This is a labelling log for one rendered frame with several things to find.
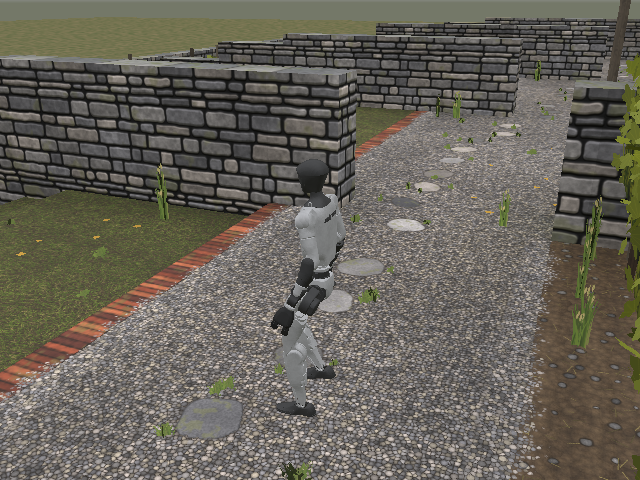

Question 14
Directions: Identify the right robot forearm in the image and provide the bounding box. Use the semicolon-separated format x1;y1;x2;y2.
329;238;345;269

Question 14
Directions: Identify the left robot shin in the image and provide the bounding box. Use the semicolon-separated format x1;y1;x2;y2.
283;350;307;408

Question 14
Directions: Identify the robot left hand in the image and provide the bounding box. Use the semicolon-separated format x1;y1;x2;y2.
270;306;294;336

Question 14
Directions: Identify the robot right foot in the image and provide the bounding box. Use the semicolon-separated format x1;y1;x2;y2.
307;365;336;379

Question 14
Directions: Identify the left robot forearm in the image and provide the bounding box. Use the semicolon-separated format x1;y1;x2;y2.
284;258;314;311

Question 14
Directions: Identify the left robot upper arm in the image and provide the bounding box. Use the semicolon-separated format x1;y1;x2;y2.
295;209;320;271

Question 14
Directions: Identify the right robot upper arm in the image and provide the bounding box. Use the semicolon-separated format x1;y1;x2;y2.
325;194;346;243

